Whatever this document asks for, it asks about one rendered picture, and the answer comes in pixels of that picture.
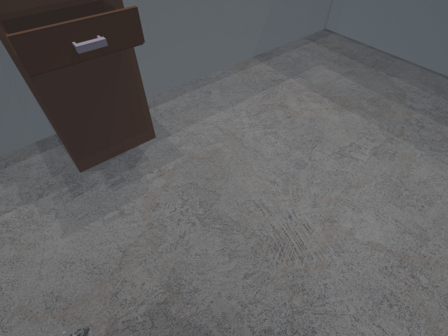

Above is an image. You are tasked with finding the drawer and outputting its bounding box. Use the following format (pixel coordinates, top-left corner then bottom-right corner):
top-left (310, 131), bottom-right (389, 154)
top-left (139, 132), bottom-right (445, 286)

top-left (0, 0), bottom-right (145, 77)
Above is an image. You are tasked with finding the handle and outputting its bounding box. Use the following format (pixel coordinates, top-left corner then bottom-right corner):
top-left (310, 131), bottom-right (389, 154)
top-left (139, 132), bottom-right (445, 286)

top-left (72, 35), bottom-right (108, 54)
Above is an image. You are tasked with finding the cabinet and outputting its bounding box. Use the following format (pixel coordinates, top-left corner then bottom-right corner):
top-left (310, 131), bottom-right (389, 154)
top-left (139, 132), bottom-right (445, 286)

top-left (0, 0), bottom-right (156, 172)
